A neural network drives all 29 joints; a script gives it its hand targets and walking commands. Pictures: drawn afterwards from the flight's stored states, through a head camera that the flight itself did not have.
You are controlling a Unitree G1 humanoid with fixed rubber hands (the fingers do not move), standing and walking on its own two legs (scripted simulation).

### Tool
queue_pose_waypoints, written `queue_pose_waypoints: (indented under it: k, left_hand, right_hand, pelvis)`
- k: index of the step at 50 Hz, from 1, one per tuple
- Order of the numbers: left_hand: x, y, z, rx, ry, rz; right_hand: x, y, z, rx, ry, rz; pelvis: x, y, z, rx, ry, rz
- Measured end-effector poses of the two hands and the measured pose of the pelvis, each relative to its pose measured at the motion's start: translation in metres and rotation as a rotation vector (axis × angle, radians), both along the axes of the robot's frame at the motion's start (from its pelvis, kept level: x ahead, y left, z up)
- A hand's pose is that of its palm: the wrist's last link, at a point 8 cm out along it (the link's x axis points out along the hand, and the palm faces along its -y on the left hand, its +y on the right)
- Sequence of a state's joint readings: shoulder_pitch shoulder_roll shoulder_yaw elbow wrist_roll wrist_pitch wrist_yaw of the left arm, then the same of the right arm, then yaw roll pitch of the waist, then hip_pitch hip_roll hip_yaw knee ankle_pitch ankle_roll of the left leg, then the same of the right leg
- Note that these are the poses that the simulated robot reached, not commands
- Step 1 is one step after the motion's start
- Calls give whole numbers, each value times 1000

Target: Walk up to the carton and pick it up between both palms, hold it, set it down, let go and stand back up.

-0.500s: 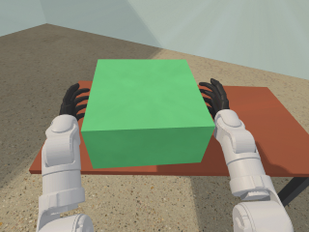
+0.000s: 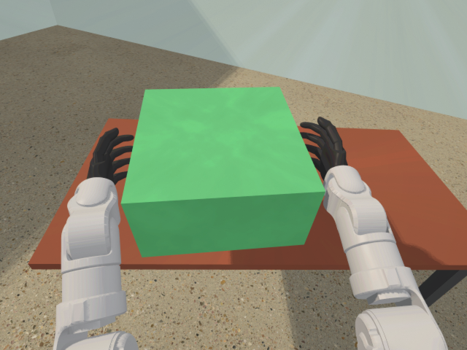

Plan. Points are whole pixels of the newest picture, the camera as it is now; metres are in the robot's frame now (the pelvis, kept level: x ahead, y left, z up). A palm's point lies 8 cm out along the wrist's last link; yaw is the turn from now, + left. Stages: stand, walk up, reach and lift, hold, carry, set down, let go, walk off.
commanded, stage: hold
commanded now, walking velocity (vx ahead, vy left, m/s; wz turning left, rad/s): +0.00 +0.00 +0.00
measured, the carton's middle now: (219, 161) +0.42 -0.01 +0.14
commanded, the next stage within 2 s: none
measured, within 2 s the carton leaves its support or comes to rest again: neither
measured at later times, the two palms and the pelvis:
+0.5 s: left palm (95, 186) +0.34 +0.19 +0.17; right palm (328, 171) +0.34 -0.18 +0.18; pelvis -0.01 +0.01 +0.00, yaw -1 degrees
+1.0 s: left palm (100, 186) +0.34 +0.18 +0.16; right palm (330, 170) +0.34 -0.18 +0.18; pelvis -0.02 +0.00 +0.00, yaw +0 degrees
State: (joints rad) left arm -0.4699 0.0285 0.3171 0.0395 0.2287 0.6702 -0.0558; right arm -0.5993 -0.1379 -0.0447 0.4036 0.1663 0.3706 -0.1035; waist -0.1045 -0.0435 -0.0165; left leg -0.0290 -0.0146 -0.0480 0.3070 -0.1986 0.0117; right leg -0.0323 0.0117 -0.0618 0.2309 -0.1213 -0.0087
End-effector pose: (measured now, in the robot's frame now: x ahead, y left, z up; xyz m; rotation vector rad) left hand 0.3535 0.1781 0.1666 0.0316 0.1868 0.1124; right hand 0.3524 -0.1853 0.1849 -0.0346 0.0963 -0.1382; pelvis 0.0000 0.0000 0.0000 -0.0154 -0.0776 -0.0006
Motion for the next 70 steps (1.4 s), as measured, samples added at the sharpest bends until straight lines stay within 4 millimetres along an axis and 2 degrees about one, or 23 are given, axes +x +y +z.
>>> queue_pose_waypoints:
  k: [11,17,34,43,56,70]
  left_hand:
    - [-12,12,-10,9,29,4]
    - [-15,14,-6,0,16,12]
    - [-12,-2,-2,-10,36,2]
    - [-15,-1,-8,-16,42,10]
    - [-8,6,2,-1,12,7]
    - [-7,7,-10,11,28,-2]
  right_hand:
    - [-8,12,-13,23,27,5]
    - [-11,14,-10,31,14,7]
    - [-11,-2,-4,11,32,-3]
    - [-10,0,-4,13,37,4]
    - [-5,6,-1,20,5,2]
    - [-5,7,-10,8,21,1]
  pelvis:
    - [-1,8,-1,-3,-20,-4]
    - [-9,11,-1,-2,-8,-5]
    - [-17,4,0,4,-7,-15]
    - [-18,-3,0,7,-16,-10]
    - [-13,0,0,5,-6,0]
    - [-6,8,-1,-3,-7,-6]
